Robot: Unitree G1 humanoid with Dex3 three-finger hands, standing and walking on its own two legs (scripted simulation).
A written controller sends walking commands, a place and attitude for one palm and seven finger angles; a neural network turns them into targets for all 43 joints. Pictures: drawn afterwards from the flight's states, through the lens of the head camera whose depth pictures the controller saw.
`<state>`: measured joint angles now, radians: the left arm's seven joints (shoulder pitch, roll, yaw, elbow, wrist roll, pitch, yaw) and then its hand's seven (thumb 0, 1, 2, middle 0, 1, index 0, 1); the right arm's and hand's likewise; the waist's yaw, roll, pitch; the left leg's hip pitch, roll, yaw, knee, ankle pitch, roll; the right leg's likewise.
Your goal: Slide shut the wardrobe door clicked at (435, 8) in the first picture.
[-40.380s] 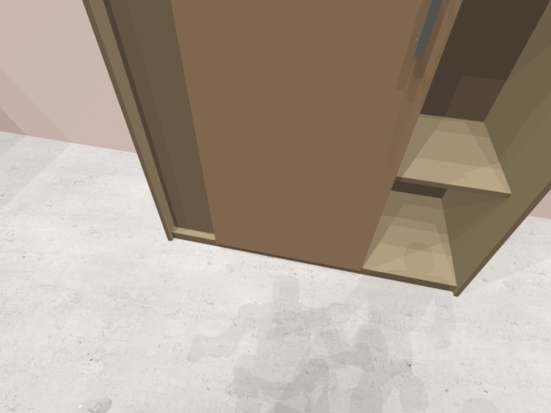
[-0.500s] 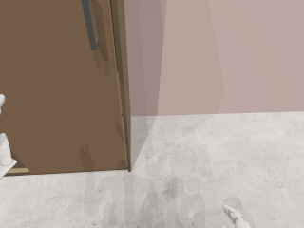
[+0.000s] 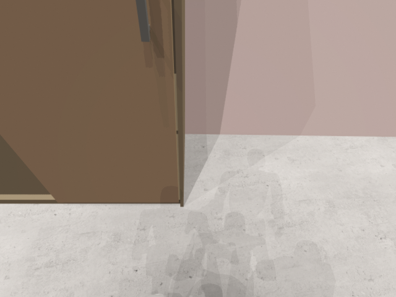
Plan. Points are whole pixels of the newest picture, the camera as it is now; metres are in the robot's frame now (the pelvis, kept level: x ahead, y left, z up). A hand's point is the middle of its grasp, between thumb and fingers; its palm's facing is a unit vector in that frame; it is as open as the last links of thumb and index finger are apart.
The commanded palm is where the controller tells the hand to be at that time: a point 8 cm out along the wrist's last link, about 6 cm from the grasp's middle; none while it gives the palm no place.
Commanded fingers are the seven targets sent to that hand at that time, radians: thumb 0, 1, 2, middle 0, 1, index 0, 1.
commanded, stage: let the arm hang, fingers relaxed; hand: left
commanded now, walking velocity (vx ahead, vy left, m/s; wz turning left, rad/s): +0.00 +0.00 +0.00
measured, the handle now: out of the picture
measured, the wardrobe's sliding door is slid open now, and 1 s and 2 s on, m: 0.00 0.00 0.00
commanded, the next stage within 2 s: look to check the result in 0.80 s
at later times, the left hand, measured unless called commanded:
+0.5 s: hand out of the picture +0.03 +0.22 -0.15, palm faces +0.02 -0.98 -0.22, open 7.3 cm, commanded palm none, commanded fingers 0.00 0.90 0.90 -0.20 -0.30 -0.20 -0.30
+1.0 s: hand out of the picture +0.05 +0.19 -0.15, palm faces +0.00 -0.98 -0.20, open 7.3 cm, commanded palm none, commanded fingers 0.00 0.90 0.90 -0.20 -0.30 -0.20 -0.30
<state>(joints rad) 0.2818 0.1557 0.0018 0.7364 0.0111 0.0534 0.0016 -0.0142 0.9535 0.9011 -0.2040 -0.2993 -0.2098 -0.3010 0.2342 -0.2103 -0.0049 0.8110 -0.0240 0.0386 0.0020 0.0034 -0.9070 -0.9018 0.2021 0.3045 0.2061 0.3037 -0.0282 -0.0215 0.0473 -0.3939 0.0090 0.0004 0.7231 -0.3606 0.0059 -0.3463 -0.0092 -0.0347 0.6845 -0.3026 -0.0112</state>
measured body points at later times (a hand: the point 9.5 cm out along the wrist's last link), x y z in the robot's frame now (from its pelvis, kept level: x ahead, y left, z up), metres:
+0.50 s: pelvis +0.02 +0.03 +0.03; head +0.03 +0.03 +0.47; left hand +0.03 +0.27 -0.13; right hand +0.04 -0.20 -0.14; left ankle +0.04 +0.11 -0.72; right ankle +0.03 -0.12 -0.72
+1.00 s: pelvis +0.04 +0.01 +0.03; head +0.05 +0.01 +0.48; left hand +0.05 +0.24 -0.13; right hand +0.04 -0.21 -0.13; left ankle +0.04 +0.11 -0.72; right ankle +0.03 -0.12 -0.72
